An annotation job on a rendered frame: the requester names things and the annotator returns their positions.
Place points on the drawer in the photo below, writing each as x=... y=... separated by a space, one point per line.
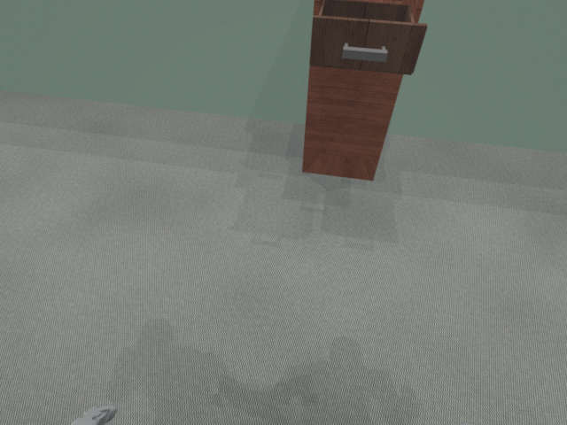
x=366 y=25

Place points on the robot left hand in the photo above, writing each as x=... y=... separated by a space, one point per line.
x=97 y=416

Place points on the cabinet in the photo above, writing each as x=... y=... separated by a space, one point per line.
x=348 y=114

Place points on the handle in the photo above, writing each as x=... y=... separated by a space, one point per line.
x=364 y=53

